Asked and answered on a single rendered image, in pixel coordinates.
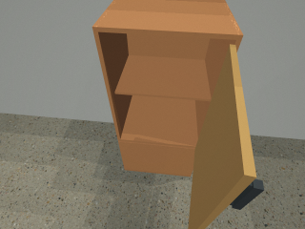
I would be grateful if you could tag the cupboard door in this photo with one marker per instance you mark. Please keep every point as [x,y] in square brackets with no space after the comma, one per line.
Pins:
[223,164]

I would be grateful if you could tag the handle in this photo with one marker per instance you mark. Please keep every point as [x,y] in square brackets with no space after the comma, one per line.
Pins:
[251,192]

